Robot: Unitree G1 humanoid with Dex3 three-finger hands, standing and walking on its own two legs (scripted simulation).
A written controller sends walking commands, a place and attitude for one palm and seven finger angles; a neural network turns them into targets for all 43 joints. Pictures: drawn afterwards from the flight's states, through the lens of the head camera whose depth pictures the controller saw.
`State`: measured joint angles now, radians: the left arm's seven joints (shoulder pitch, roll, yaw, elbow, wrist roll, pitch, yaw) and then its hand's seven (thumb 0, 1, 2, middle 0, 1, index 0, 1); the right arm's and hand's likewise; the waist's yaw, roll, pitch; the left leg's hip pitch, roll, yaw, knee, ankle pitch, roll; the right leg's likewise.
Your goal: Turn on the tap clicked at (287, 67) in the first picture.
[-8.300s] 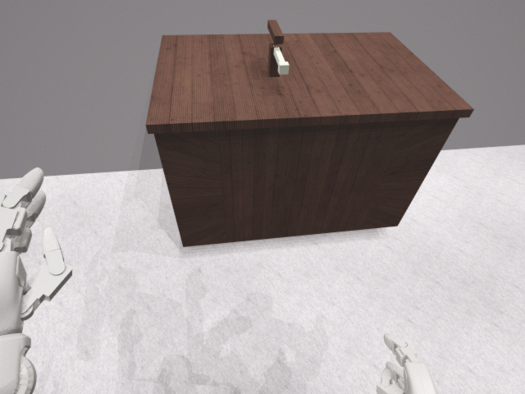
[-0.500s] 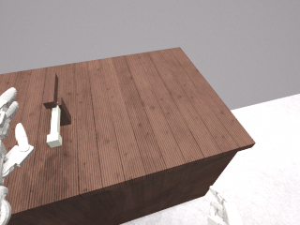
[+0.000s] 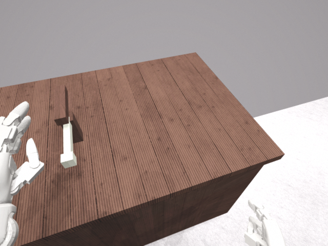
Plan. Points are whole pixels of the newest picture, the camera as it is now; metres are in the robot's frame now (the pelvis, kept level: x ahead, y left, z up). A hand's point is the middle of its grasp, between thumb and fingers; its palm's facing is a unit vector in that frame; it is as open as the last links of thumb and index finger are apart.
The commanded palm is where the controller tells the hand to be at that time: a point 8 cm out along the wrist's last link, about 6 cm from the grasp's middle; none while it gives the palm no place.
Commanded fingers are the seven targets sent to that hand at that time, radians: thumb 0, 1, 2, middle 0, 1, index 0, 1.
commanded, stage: come to a stop and stand still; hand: left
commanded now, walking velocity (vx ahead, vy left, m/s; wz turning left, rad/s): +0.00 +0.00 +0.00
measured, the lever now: (68, 159) +0.30 +0.26 +0.05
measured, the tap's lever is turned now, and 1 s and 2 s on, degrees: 0 0 0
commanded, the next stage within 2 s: look again from close up in 0.60 s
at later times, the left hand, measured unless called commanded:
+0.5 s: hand (15, 162) +0.23 +0.30 +0.14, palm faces +0.38 -0.84 -0.38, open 7.4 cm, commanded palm +0.16 +0.33 +0.17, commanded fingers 0.00 0.90 0.90 -0.20 -0.30 -0.20 -0.30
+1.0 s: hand (28, 164) +0.22 +0.27 +0.15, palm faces +0.39 -0.84 -0.36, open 7.4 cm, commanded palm +0.16 +0.31 +0.17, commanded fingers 0.00 0.90 0.90 -0.20 -0.30 -0.20 -0.30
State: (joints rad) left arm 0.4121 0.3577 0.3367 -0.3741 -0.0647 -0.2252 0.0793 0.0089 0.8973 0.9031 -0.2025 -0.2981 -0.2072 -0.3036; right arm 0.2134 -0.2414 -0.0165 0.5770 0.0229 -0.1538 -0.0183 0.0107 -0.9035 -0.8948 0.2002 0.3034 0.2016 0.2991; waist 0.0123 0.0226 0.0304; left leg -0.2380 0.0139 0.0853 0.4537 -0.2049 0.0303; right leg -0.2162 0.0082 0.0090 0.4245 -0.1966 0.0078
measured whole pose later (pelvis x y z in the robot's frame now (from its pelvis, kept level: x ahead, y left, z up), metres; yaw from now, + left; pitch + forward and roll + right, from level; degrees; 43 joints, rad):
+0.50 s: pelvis +0.01 +0.04 +0.00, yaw +2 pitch +0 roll -2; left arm 0.40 0.38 0.36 -0.43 -0.03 -0.24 0.08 0.01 0.89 0.90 -0.21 -0.30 -0.21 -0.30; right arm 0.17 -0.16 0.04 0.57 0.00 -0.15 -0.02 0.01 -0.90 -0.89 0.20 0.30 0.21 0.30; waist 0.03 -0.04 0.07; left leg -0.24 -0.05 0.07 0.45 -0.22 0.09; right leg -0.19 -0.05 -0.01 0.38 -0.20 0.05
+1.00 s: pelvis +0.02 +0.02 +0.00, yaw +3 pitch +0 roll -2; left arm 0.43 0.35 0.33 -0.45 -0.04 -0.22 0.10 0.01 0.89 0.90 -0.21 -0.30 -0.21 -0.30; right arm 0.21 -0.20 0.02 0.58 0.01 -0.11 -0.04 0.01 -0.90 -0.89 0.20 0.30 0.20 0.30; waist 0.02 -0.01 0.06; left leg -0.24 -0.02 0.04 0.45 -0.22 0.06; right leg -0.17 -0.03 -0.04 0.37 -0.20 0.03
